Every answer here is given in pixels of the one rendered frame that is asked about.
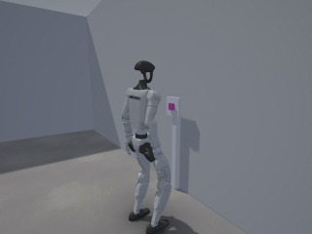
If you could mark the left robot upper arm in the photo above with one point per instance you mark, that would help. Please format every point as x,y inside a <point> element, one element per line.
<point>126,108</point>

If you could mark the right robot upper arm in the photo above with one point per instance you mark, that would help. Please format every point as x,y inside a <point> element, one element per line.
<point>152,106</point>

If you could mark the robot torso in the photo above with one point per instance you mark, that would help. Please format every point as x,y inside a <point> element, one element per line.
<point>138,103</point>

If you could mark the left robot forearm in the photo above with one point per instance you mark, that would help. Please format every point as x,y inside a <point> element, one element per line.
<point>127,128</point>

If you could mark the panel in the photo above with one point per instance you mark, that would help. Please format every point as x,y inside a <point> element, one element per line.
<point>175,138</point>

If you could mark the button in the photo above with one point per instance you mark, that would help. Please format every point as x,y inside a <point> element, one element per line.
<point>171,106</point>

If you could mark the left robot hand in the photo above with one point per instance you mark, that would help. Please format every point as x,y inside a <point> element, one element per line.
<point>127,145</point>

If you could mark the right robot foot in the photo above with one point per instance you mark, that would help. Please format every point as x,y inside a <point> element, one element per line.
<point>150,229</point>

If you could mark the right robot hand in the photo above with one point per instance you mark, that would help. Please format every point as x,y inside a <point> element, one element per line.
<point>161,164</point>

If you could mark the right robot forearm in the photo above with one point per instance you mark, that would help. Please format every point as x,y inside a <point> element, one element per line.
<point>154,140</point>

